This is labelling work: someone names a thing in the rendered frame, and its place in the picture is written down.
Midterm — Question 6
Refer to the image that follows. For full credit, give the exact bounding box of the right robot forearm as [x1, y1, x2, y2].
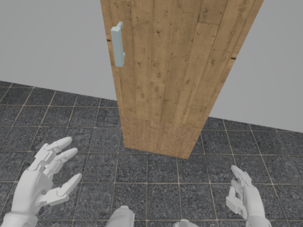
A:
[245, 215, 272, 227]

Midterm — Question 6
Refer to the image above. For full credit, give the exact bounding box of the handle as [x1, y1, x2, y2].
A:
[111, 21, 125, 67]

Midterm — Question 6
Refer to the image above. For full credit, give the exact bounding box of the cupboard door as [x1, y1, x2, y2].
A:
[105, 0, 257, 129]

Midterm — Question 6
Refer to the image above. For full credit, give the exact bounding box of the left robot forearm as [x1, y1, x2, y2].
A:
[0, 211, 38, 227]

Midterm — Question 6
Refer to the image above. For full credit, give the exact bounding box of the robot left hand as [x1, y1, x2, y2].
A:
[11, 137, 82, 215]

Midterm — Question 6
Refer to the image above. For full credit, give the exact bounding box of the robot left thigh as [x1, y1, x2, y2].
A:
[105, 208, 135, 227]

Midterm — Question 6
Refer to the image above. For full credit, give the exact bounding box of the robot right hand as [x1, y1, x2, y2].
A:
[226, 165, 266, 219]

